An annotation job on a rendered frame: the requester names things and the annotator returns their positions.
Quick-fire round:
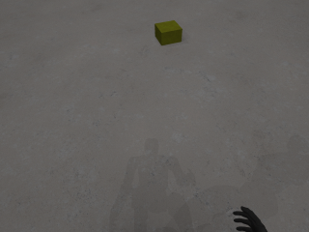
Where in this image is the robot right hand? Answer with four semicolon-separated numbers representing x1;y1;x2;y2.
233;206;267;232

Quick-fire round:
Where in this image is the carton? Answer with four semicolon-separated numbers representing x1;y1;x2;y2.
154;20;183;45

